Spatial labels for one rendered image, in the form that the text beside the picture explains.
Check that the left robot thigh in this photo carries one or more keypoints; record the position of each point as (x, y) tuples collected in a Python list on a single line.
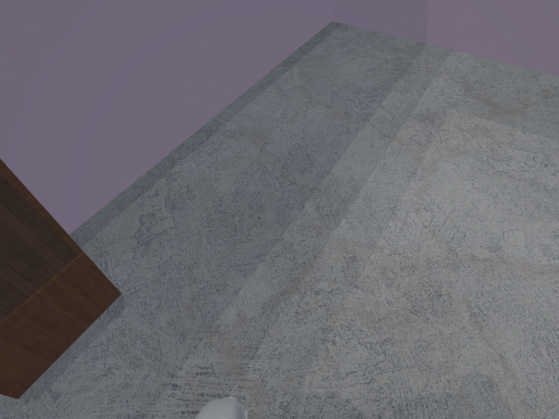
[(224, 408)]

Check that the cupboard door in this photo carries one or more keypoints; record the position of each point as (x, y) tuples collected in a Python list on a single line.
[(31, 251)]

